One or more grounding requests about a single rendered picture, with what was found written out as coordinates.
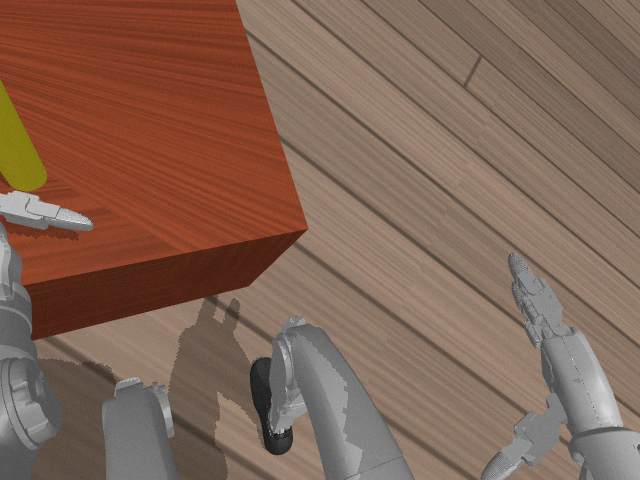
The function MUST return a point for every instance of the right robot hand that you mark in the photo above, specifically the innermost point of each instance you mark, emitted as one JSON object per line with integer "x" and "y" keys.
{"x": 581, "y": 396}

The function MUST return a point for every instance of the can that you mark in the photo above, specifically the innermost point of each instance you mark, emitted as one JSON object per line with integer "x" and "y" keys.
{"x": 20, "y": 163}

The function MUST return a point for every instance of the right robot arm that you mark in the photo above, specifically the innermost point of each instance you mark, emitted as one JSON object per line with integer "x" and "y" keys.
{"x": 609, "y": 453}

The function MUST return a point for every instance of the right robot foot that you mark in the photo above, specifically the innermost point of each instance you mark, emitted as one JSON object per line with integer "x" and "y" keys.
{"x": 276, "y": 444}

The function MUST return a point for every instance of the left robot arm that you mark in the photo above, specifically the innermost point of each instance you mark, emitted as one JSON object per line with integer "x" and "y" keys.
{"x": 30, "y": 412}

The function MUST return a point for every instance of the left robot hand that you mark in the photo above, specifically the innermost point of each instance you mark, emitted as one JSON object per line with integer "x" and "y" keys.
{"x": 28, "y": 210}

